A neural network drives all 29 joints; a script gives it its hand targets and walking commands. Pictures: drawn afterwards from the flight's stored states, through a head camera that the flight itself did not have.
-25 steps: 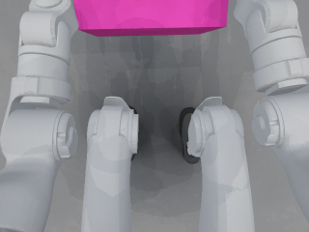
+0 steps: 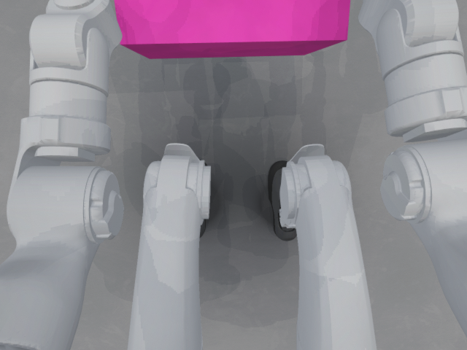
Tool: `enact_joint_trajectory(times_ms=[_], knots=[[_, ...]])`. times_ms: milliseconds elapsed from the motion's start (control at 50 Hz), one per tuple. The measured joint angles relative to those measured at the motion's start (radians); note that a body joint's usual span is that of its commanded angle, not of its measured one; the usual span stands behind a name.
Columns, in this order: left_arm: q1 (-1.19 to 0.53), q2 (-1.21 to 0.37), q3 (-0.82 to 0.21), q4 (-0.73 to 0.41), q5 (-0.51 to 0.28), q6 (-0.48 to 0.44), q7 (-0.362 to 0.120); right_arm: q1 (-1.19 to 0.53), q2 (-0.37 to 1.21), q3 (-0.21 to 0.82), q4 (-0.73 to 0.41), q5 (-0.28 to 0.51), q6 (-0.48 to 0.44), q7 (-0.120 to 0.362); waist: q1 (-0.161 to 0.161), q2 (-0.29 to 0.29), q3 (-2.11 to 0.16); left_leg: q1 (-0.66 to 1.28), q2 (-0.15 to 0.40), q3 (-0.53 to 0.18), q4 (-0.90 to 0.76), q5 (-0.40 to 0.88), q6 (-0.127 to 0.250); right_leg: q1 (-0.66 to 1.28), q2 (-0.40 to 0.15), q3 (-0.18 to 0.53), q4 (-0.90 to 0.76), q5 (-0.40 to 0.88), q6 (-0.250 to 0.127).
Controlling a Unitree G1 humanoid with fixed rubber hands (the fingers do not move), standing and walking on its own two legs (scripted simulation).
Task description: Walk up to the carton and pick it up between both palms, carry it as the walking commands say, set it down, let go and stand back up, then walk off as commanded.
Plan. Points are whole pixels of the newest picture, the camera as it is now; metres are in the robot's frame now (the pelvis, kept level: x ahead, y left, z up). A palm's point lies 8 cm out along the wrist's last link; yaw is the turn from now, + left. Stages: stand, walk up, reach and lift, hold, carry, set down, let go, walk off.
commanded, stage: reach and lift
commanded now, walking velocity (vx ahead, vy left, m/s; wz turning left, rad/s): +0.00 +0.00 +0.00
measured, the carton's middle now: out of the picture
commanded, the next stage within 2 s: none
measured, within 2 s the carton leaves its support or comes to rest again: neither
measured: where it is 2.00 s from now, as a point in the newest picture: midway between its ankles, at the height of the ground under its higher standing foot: (239, 213)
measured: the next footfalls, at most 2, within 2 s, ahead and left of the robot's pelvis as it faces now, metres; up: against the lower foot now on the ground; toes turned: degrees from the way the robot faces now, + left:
none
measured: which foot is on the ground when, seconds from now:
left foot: down 0.00-1.00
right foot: down 0.00-1.00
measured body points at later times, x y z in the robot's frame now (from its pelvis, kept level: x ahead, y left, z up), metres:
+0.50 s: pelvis -0.01 +0.00 +0.05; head +0.31 +0.02 +0.35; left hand +0.54 +0.19 -0.04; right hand +0.56 -0.16 -0.03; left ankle +0.16 +0.11 -0.41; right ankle +0.15 -0.12 -0.41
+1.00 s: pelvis -0.01 +0.00 +0.10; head +0.29 +0.01 +0.43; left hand +0.52 +0.19 +0.04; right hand +0.53 -0.16 +0.04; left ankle +0.16 +0.11 -0.41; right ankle +0.15 -0.12 -0.41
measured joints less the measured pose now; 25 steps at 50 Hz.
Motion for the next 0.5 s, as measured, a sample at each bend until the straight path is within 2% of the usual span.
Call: enact_joint_trajectory(times_ms=[500], knots=[[0.01, -0.027, 0.007, -0.005, 0.0, 0.041, 0.012, 0.062, 0.002, -0.015, -0.042, -0.027, 0.04, 0.013, 0.0, 0.0, 0.0, 0.185, 0.004, -0.001, -0.164, 0.037, 0.0, 0.18, 0.0, 0.012, -0.162, 0.042, -0.001]])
